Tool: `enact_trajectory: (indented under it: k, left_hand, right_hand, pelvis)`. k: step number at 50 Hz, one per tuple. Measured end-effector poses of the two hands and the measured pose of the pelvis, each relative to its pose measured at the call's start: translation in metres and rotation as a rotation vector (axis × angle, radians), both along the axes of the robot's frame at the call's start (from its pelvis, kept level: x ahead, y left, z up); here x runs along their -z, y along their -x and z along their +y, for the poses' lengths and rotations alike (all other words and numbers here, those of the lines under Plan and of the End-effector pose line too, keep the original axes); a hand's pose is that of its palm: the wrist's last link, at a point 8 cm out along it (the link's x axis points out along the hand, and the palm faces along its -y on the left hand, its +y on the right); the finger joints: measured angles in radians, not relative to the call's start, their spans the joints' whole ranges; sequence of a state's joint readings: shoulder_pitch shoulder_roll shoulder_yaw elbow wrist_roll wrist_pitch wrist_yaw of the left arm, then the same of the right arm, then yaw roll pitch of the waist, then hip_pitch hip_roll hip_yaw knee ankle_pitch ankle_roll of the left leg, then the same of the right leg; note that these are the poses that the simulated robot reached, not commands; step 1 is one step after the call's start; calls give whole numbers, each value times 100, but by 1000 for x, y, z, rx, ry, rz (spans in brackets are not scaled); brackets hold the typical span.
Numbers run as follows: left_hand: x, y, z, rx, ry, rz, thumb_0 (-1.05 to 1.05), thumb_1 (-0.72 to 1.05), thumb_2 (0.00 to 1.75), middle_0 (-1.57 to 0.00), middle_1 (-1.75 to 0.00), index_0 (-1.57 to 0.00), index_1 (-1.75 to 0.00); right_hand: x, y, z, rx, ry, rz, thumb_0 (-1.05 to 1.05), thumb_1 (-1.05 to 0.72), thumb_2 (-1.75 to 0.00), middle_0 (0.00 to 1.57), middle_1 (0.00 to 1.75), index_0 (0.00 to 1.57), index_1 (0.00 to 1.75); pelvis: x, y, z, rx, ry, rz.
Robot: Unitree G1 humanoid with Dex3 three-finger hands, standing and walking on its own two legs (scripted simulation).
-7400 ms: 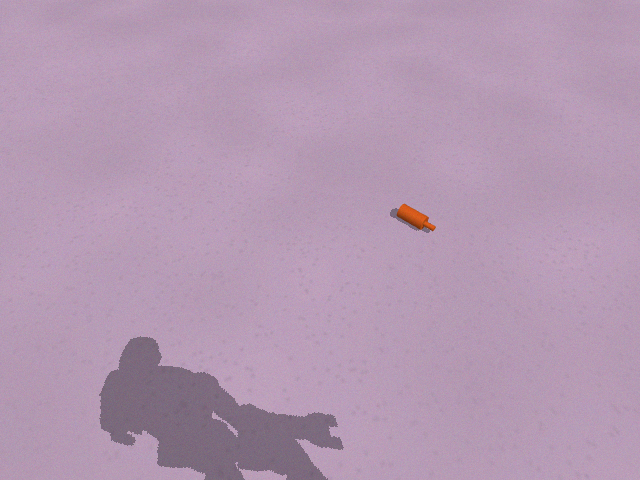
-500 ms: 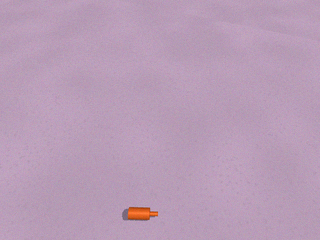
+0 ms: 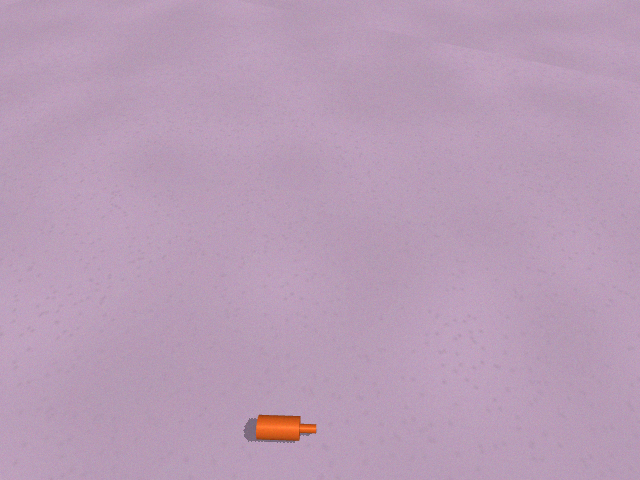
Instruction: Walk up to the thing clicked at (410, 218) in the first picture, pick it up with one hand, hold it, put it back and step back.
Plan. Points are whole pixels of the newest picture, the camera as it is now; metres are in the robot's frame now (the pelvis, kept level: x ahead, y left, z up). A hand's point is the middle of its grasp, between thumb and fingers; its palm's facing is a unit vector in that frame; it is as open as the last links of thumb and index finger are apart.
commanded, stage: walk up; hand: left
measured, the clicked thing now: (287, 427) +0.37 +0.13 -0.75
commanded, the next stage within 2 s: stand in 1.38 s
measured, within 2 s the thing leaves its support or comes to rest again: neither
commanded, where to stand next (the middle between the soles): +0.02 -0.06 m, yaw +0 degrees
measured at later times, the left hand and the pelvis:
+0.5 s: hand out of the picture +0.05 +0.23 -0.16, palm faces +0.02 -0.95 -0.31, open 7.4 cm; pelvis -0.01 -0.03 -0.01, yaw +1 degrees
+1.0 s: hand out of the picture +0.07 +0.23 -0.16, palm faces +0.02 -0.95 -0.32, open 7.4 cm; pelvis -0.02 -0.03 -0.01, yaw +1 degrees
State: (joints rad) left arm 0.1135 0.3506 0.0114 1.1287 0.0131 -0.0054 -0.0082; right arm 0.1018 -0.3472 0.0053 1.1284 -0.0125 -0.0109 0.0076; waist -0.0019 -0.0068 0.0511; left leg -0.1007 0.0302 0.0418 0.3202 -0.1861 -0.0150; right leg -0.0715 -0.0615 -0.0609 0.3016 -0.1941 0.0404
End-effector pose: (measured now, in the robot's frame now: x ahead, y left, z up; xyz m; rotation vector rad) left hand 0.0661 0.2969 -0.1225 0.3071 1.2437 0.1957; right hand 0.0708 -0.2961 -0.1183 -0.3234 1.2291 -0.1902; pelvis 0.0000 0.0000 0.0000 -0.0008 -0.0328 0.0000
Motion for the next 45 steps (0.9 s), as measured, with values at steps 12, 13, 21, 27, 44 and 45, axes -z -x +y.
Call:
enact_trajectory:
  k: [12,13,21,27,44,45]
  left_hand:
    - [2,5,-3,-28,2,-7,1,91,90,-20,-30,-20,-30]
    - [2,6,-5,-29,3,-8,1,91,90,-20,-30,-20,-30]
    - [4,18,-19,-38,16,0,1,91,90,-20,-30,-20,-30]
    - [5,23,-25,-46,21,2,1,91,90,-21,-30,-20,-30]
    - [4,10,-21,-38,13,-33,1,91,90,-20,-30,-20,-30]
    - [4,9,-20,-37,13,-36,1,91,90,-20,-30,-20,-30]
  right_hand:
    - [-7,6,-23,1,51,-18,0,-90,-89,21,30,20,30]
    - [-7,7,-26,1,54,-18,0,-90,-89,21,30,20,30]
    - [-6,10,-38,-5,58,-21,0,-90,-89,20,30,20,30]
    - [-3,14,-40,-6,51,-16,0,-90,-89,20,30,20,30]
    - [-1,23,-39,-8,53,-3,0,-90,-89,21,30,20,30]
    - [-2,23,-39,-9,55,-4,0,-90,-89,21,30,20,30]
  pelvis:
    - [3,10,-14,-10,2,0]
    - [3,11,-15,-11,3,-1]
    - [5,14,-24,-14,5,-5]
    - [5,15,-29,-13,5,-7]
    - [7,16,-29,-13,4,-7]
    - [7,16,-29,-14,3,-7]
